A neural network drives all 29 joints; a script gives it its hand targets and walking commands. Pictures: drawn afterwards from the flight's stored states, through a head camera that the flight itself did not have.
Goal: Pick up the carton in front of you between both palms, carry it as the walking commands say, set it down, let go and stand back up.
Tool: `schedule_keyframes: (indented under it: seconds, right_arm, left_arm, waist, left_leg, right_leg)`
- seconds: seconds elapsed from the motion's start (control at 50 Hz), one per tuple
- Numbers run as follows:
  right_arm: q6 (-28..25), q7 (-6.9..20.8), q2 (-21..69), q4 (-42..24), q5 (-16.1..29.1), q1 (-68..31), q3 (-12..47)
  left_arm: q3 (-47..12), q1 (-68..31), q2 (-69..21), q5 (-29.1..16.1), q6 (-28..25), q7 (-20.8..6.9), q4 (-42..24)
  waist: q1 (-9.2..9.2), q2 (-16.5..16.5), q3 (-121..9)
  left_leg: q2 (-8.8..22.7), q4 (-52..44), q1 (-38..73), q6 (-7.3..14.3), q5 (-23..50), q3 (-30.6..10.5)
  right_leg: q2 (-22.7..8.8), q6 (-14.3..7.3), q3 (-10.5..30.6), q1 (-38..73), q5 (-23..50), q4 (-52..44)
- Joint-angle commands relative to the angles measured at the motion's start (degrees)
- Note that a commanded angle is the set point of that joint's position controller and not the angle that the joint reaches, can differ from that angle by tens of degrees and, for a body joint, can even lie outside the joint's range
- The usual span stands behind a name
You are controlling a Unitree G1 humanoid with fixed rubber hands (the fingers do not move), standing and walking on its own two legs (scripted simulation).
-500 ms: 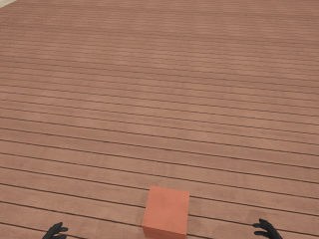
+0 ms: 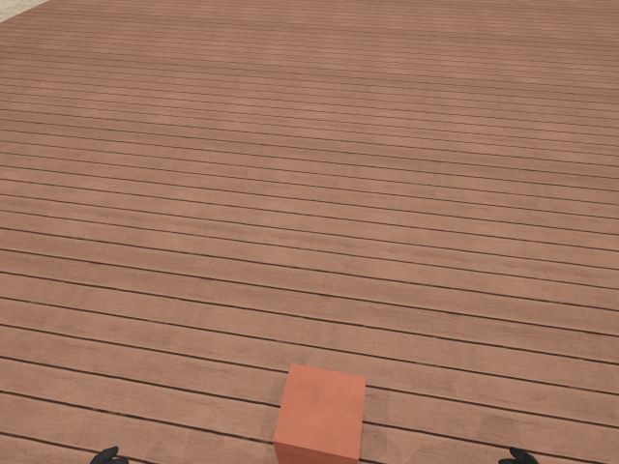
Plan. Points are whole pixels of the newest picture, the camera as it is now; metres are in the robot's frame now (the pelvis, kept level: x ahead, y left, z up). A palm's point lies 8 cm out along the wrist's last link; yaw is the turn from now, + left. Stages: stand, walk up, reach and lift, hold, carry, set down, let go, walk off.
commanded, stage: stand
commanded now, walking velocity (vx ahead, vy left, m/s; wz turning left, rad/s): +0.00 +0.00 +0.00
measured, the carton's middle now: (320, 422) +0.37 -0.02 -0.65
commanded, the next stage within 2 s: none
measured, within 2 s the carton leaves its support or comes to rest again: neither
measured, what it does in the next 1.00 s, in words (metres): stands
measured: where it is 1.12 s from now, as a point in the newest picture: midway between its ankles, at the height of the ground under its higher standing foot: outside the picture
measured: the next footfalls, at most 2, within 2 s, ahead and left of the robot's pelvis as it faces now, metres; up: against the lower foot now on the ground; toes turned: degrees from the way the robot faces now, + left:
none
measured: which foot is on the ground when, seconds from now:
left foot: down 0.00-1.00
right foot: down 0.00-1.00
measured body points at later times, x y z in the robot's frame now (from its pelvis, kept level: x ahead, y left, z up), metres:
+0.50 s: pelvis -0.01 +0.00 +0.00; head -0.02 +0.00 +0.45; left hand +0.09 +0.31 -0.11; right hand +0.09 -0.31 -0.12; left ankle -0.03 +0.13 -0.74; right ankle -0.01 -0.11 -0.74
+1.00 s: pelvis -0.02 +0.00 +0.00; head -0.02 +0.00 +0.45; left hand +0.08 +0.32 -0.11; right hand +0.08 -0.31 -0.12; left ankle -0.03 +0.13 -0.74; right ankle -0.01 -0.11 -0.74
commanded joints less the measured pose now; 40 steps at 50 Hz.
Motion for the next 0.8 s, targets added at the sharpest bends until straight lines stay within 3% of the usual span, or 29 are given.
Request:
schedule_keyframes:
  seconds: [0.0,0.34,0.78]
  right_arm:
    - [-0.7,-0.2,-8.8,-2.1,0.0,-1.7,-1.7]
    - [-0.9,0.2,-10.0,1.8,0.3,-2.4,-1.3]
    - [-1.0,0.5,-10.9,4.8,0.7,-3.0,-1.1]
  left_arm:
    - [1.9,-2.0,9.4,-0.1,-0.7,0.2,-2.0]
    - [1.4,-3.1,10.7,-0.4,-0.9,-0.2,1.7]
    - [0.8,-4.0,11.7,-0.7,-1.2,-0.3,4.5]
  waist:
    - [0.01,-0.8,-1.8]
    - [-0.01,-0.8,-0.8]
    - [-0.13,-0.9,-1.1]
  left_leg:
    - [5.6,-3.2,-1.3,1.0,13.6,-4.1]
    - [6.0,-5.5,-1.8,1.3,10.4,-4.7]
    - [6.3,-6.6,-1.4,1.6,11.1,-4.8]
  right_leg:
    - [-6.9,0.2,5.9,1.4,13.8,-3.6]
    - [-7.3,0.0,6.3,1.5,10.3,-5.7]
    - [-7.8,-0.1,6.3,2.0,10.9,-6.4]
